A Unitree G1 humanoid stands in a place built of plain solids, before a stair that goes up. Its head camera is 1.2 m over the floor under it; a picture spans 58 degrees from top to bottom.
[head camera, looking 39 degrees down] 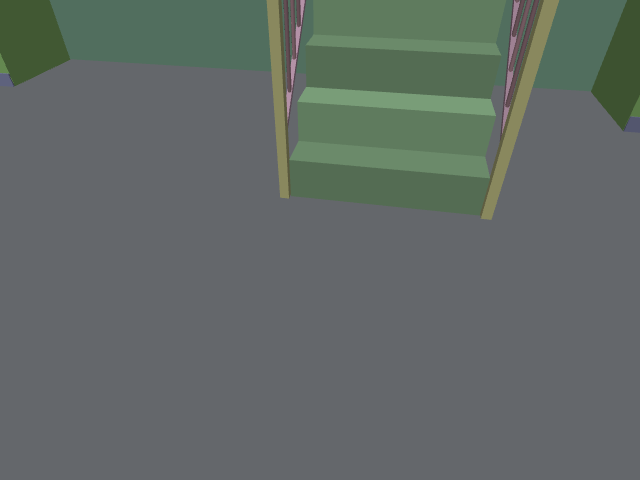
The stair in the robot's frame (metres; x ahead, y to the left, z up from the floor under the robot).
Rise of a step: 0.20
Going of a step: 0.20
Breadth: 0.92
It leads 11 degrees to the right of straight ahead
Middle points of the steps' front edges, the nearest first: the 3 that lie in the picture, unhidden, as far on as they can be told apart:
1.75 -0.30 0.20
1.95 -0.34 0.41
2.15 -0.38 0.61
